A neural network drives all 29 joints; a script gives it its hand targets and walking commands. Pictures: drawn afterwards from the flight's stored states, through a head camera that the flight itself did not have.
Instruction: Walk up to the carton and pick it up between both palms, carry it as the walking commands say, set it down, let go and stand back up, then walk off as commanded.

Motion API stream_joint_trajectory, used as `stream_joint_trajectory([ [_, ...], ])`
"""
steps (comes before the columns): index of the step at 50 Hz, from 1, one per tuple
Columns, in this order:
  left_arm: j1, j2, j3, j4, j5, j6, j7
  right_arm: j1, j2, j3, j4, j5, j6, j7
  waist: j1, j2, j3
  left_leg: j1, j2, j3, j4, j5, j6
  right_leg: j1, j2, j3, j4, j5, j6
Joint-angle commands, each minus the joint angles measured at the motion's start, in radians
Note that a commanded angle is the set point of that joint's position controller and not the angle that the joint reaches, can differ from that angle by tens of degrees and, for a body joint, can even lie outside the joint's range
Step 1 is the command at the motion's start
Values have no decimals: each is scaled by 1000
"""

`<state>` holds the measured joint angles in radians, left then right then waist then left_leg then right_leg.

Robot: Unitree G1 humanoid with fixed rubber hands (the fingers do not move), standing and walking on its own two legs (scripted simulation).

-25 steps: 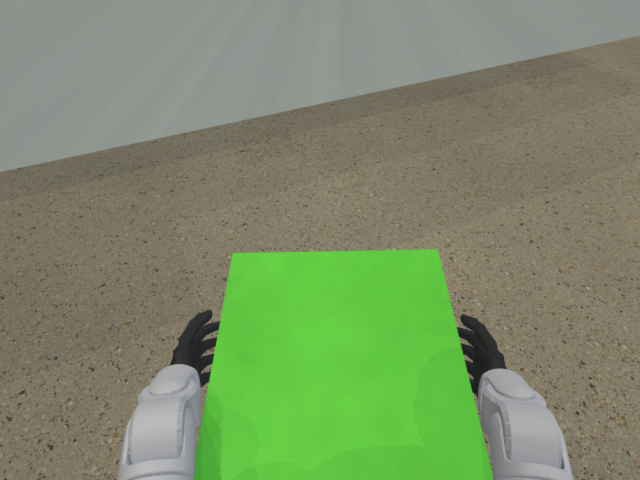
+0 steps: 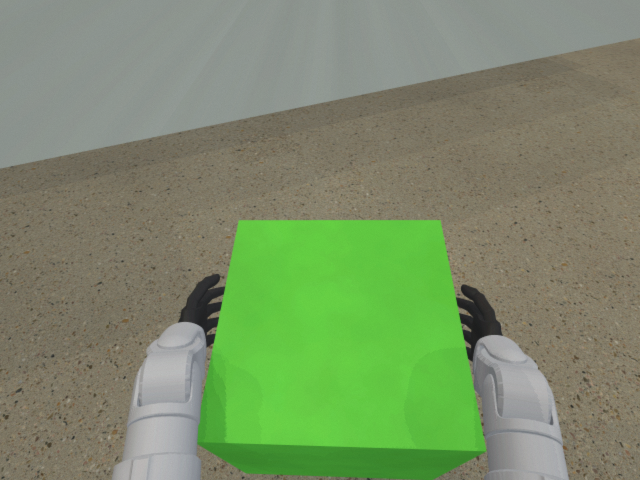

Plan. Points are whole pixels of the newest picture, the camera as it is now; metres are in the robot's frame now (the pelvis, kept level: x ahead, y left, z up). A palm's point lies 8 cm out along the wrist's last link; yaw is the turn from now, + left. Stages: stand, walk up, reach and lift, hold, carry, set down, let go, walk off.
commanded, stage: hold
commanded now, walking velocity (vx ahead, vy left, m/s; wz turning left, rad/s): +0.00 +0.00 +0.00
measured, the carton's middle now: (338, 353) +0.32 -0.01 -0.02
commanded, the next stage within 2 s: carry in 0.98 s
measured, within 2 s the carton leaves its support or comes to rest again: neither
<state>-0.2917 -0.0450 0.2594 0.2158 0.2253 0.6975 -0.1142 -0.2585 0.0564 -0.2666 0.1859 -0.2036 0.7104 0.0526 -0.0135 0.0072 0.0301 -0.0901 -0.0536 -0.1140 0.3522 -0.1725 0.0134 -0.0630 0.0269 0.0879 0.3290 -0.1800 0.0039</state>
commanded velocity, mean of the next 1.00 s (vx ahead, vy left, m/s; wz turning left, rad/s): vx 0.03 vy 0.00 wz -0.04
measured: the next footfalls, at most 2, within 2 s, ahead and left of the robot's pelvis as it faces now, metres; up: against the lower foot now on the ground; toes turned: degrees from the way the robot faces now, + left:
left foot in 1.62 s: +0.43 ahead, +0.06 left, +0.00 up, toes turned -5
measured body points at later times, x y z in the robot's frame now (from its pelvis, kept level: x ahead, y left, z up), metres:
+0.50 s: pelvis +0.01 -0.01 +0.00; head -0.01 -0.03 +0.45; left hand +0.29 +0.17 +0.05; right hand +0.29 -0.20 +0.03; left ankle +0.02 +0.11 -0.75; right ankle +0.01 -0.13 -0.75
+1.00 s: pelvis +0.01 -0.01 +0.00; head -0.03 -0.01 +0.45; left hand +0.31 +0.18 +0.05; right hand +0.30 -0.19 +0.03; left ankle +0.02 +0.11 -0.75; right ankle +0.01 -0.13 -0.75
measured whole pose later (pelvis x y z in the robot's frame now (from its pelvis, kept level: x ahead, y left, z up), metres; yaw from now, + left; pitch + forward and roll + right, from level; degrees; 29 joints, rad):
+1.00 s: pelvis +0.01 -0.01 +0.00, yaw +0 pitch -5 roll +0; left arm -0.27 -0.03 0.27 0.23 0.25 0.72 -0.14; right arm -0.22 0.10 -0.27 0.20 -0.23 0.72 0.03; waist 0.00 0.01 0.00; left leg -0.05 -0.04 -0.12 0.31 -0.16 0.00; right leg -0.03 0.03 0.09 0.30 -0.17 0.00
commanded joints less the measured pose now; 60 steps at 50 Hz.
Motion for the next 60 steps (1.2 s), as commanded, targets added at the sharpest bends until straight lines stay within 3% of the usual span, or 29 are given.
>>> stream_joint_trajectory([
  [1,-290,-862,-483,42,-172,42,-161,-430,761,529,-52,176,16,241,14,-23,-158,115,-20,27,-110,225,-27,51,69,-42,-69,140,-12],
  [6,-239,-895,-521,-68,-198,54,-145,-373,768,562,-117,177,21,255,33,-39,-156,212,-9,13,-117,474,-46,51,84,-29,-86,240,-11],
  [9,-247,-927,-612,-196,-232,44,-134,-357,792,622,-193,205,-2,252,34,13,-219,252,-9,8,-106,601,-58,63,93,-20,-82,295,-13],
  [13,-252,-914,-728,-351,-268,20,-118,-320,804,691,-274,241,-37,233,23,81,-334,271,-8,4,-72,667,-66,79,95,-12,-65,328,-17],
  [16,-228,-857,-755,-394,-273,16,-110,-272,779,697,-286,240,-46,217,8,99,-358,256,-13,9,-63,602,-64,94,84,-9,-62,332,-14],
  [20,-188,-754,-674,-283,-223,26,-114,-242,718,644,-212,196,-28,195,-8,39,-258,186,-28,23,-91,368,-46,88,62,-12,-73,285,-8],
  [24,-172,-698,-544,-122,-170,34,-131,-277,688,591,-161,148,-2,184,-1,-71,-98,101,-35,37,-116,110,-11,49,44,-20,-99,137,6],
  [27,-247,-699,-487,-74,-161,19,-154,-363,750,588,-142,151,6,183,33,-145,-43,45,-38,53,-111,-14,12,28,26,-3,-114,29,29],
  [30,-373,-710,-474,-71,-180,-9,-184,-483,845,609,-124,191,-4,187,68,-158,-63,-7,-42,68,-88,-86,26,26,9,24,-113,-58,44],
  [34,-522,-753,-535,-109,-227,-48,-220,-603,951,664,-132,255,-37,185,74,-93,-199,-21,-47,72,-49,-64,24,54,-8,53,-91,-51,46],
  [37,-560,-784,-591,-135,-249,-54,-231,-585,968,663,-105,263,-51,180,44,2,-314,14,-54,64,-32,-4,10,78,-11,60,-63,35,37],
  [40,-518,-792,-590,-94,-228,-29,-228,-491,906,596,-28,228,-39,179,1,84,-310,37,-50,53,-48,25,-5,81,-3,45,-55,83,21],
  [43,-436,-793,-546,-29,-194,1,-225,-417,844,539,10,192,-20,185,-17,94,-230,48,-47,50,-77,54,-15,78,11,19,-66,119,15],
  [45,-388,-800,-515,1,-181,17,-224,-401,824,526,-1,180,-8,191,-15,66,-187,54,-45,52,-92,74,-18,82,22,1,-74,138,14],
  [48,-323,-844,-499,-2,-188,26,-215,-435,819,567,-98,181,-1,202,6,-23,-168,83,-38,46,-103,192,-18,100,50,-23,-70,232,13],
  [49,-345,-901,-593,-5,-238,29,-208,-529,863,675,-185,208,0,214,13,-88,-245,-78,149,-8,52,179,-28,-7,-118,-29,65,120,-16],
  [51,-410,-922,-635,-104,-275,41,-196,-562,892,730,-258,248,20,208,8,-103,-142,-169,127,-53,-35,-360,12,-118,-57,-12,42,-373,-40],
  [52,-449,-915,-657,-169,-292,47,-187,-584,892,752,-295,274,28,203,3,-78,-91,-201,142,-94,-83,-538,27,-187,-25,-33,89,-450,-33],
  [53,-449,-919,-655,-188,-303,58,-179,-618,892,759,-308,291,43,198,2,-22,-136,-138,182,-139,-117,-556,43,-234,-12,-53,155,-395,-24],
  [54,-445,-910,-684,-237,-321,73,-166,-595,877,766,-330,312,57,190,1,70,-179,-110,233,-195,-169,-563,64,-263,16,-89,273,-304,-23],
  [56,-475,-917,-758,-373,-378,104,-145,-559,891,797,-420,361,84,179,-2,136,-244,-16,315,-247,-196,-491,113,-361,-19,-100,329,-252,-33],
  [58,-498,-953,-869,-561,-469,154,-122,-485,918,836,-571,402,124,149,-4,174,-325,58,341,-238,-156,-258,146,-369,-38,-130,289,-227,-43],
  [60,-451,-944,-908,-649,-504,212,-98,-371,921,828,-613,394,182,114,-2,188,-385,73,318,-142,-96,-84,139,-284,-32,-151,155,-171,-48],
])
